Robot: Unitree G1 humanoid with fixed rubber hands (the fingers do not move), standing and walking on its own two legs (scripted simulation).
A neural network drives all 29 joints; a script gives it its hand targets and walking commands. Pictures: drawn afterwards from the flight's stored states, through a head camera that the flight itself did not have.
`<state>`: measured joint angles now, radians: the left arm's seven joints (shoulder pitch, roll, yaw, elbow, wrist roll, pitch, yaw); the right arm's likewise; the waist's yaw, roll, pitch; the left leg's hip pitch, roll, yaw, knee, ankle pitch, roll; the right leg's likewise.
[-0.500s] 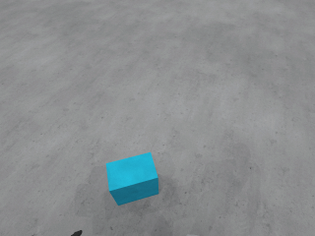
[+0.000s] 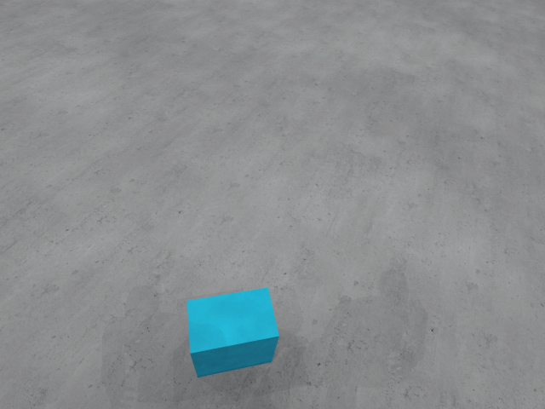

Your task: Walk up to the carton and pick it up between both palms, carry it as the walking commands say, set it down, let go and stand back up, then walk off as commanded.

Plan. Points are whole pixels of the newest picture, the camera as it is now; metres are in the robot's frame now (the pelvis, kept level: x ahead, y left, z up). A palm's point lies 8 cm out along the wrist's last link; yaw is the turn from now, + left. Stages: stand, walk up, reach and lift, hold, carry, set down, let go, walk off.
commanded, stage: walk up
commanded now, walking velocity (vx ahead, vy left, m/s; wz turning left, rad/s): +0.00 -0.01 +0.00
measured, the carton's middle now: (232, 333) +0.46 +0.08 -0.65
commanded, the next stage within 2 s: none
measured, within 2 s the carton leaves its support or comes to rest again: neither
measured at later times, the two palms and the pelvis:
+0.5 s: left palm out of the picture -0.02 +0.20 -0.14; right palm out of the picture -0.02 -0.23 -0.15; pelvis -0.01 -0.02 +0.00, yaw +0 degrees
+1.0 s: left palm out of the picture -0.02 +0.19 -0.14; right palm out of the picture -0.02 -0.23 -0.15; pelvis +0.01 -0.02 +0.00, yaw +0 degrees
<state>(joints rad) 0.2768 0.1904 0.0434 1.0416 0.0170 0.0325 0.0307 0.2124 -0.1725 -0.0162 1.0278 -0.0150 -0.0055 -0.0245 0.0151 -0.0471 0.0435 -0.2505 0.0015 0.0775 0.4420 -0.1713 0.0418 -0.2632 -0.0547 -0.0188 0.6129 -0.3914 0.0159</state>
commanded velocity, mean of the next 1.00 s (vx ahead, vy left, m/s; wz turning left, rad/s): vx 0.00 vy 0.00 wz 0.00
